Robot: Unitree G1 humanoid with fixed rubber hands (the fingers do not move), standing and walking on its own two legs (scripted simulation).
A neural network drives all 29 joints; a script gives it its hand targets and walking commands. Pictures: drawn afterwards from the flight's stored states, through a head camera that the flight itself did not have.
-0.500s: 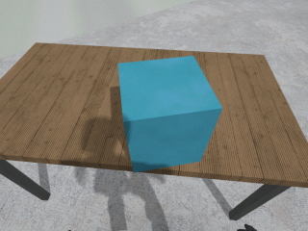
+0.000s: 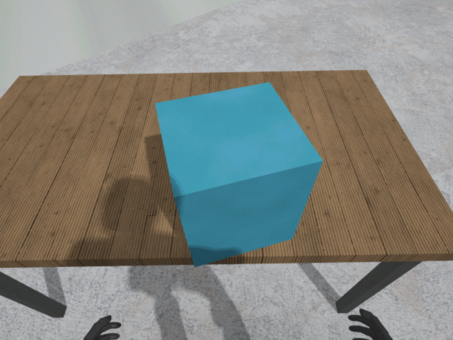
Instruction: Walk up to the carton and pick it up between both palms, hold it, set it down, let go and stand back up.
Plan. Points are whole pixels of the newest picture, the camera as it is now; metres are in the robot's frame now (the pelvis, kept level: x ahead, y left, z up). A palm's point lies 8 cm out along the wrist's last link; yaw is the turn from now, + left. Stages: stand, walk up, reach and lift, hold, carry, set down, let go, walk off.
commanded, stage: walk up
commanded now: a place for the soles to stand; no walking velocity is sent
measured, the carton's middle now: (230, 177) +0.38 +0.01 +0.05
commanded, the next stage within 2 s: none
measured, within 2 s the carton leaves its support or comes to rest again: neither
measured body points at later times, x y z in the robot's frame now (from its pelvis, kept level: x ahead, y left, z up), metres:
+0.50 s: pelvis +0.01 +0.01 -0.01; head +0.03 +0.00 +0.44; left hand +0.12 +0.27 -0.12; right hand +0.07 -0.27 -0.12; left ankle -0.03 +0.10 -0.72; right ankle -0.01 -0.11 -0.72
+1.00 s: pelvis +0.04 +0.03 +0.01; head +0.05 +0.05 +0.46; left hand +0.18 +0.28 -0.11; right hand +0.15 -0.23 -0.09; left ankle +0.04 +0.14 -0.72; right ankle +0.00 -0.11 -0.72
